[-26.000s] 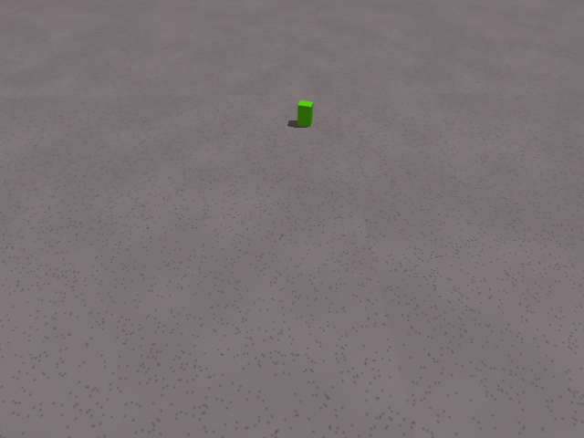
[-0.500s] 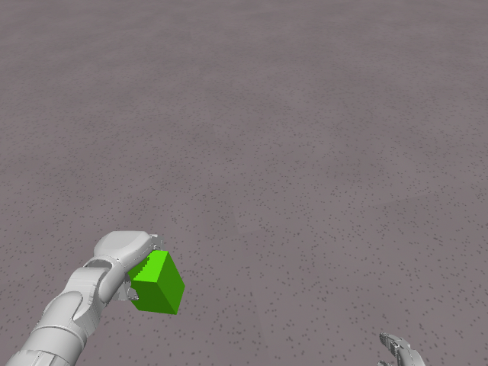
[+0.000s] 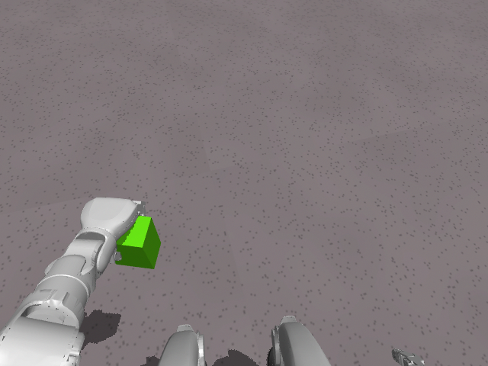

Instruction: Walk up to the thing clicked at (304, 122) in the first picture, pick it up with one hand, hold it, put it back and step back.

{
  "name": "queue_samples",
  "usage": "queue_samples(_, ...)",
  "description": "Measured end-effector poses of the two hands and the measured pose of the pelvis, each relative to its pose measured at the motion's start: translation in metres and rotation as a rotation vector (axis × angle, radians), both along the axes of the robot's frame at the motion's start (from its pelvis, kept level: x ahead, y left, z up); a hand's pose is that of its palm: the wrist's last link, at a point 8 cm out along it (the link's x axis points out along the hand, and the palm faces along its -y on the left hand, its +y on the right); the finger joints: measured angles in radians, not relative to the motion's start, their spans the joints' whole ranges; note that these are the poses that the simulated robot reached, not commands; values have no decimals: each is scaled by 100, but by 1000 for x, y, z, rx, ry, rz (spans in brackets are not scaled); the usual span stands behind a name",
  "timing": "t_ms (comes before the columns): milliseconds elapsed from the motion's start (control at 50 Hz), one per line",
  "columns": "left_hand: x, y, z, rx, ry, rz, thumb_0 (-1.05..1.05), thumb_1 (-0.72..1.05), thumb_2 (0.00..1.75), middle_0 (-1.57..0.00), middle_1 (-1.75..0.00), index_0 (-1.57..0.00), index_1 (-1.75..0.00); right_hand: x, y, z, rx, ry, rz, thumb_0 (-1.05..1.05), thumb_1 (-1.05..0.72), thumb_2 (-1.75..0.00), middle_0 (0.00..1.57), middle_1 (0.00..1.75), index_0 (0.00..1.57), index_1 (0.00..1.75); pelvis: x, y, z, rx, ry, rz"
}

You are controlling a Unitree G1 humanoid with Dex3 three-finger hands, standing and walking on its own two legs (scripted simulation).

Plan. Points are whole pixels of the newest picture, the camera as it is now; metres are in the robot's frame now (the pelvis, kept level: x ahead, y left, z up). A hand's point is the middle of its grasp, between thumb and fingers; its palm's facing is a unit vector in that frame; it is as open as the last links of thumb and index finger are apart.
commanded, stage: crouch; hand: left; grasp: from the side
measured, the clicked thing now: (132, 242) +0.38 +0.21 -0.15
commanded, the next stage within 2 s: lower in 1.56 s
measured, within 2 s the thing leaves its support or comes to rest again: neither
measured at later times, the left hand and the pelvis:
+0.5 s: hand (142, 246) +0.43 +0.23 -0.32, palm faces -0.45 +0.07 -0.89, open 9.4 cm; pelvis -0.03 +0.01 -0.19, yaw -2 degrees
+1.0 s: hand (149, 248) +0.46 +0.24 -0.41, palm faces -0.47 +0.05 -0.88, open 9.3 cm; pelvis -0.04 +0.00 -0.27, yaw -4 degrees
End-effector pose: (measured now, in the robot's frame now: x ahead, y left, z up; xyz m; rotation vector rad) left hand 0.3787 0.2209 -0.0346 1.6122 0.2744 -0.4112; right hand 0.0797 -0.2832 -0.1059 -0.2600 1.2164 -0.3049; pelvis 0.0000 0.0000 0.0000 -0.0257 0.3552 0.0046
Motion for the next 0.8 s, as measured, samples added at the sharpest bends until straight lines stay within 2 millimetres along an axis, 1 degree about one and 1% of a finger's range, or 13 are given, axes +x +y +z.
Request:
queue_samples(100, 16, -2, -52, 7, -1, -1, 0, 0, 67, -66, -81, -69, -76, -42, 1, -44, -18, 84, -38, 0, -91, -90, 20, 30, 20, 30, -10, 4, -44, -11, 91, -1)
queue_samples(160, 25, -2, -80, 6, -8, 5, 0, -1, 67, -66, -81, -69, -76, -63, 5, -70, -19, 122, -60, 0, -91, -90, 20, 30, 20, 30, -16, 6, -69, -16, 132, -3)
queue_samples(220, 32, -1, -107, 9, -2, 18, 0, -1, 67, -66, -81, -69, -75, -78, 11, -94, -12, 149, -72, 0, -91, -90, 20, 30, 20, 30, -21, 8, -93, -21, 166, -5)
queue_samples(300, 42, 3, -142, 7, 17, 26, 0, -1, 67, -66, -82, -69, -75, -90, 19, -125, 2, 167, -71, 0, -91, -90, 20, 30, 20, 30, -28, 9, -123, -28, 206, -5)
queue_samples(400, 52, 6, -185, -8, 36, 17, 0, -1, 67, -66, -82, -69, -75, -93, 24, -158, 10, 180, -48, 0, -91, -90, 20, 30, 20, 30, -33, 10, -158, -41, 250, -3)
queue_samples(480, 59, 9, -217, -17, 36, 11, 0, -1, 67, -66, -82, -69, -75, -88, 23, -181, 11, 186, -16, 0, -91, -90, 20, 30, 20, 30, -34, 8, -182, -50, 279, -1)
queue_samples(560, 64, 12, -244, -19, 33, 13, 0, -1, 67, -66, -82, -69, -75, -81, 19, -199, 10, 190, 19, 0, -91, -90, 20, 30, 20, 30, -35, 7, -203, -56, 297, -1)
queue_samples(680, 72, 16, -275, -20, 34, 29, 0, -1, 67, -66, -82, -69, -75, -73, 13, -220, 5, 199, 54, 0, -91, -91, 20, 30, 20, 30, -36, 4, -226, -64, 309, -2)
queue_samples(800, 80, 17, -297, -22, 45, 35, 0, 0, 67, -66, -82, -69, -75, -73, 8, -234, 2, 217, 66, 0, -92, -91, 20, 30, 20, 30, -36, 3, -243, -67, 313, -8)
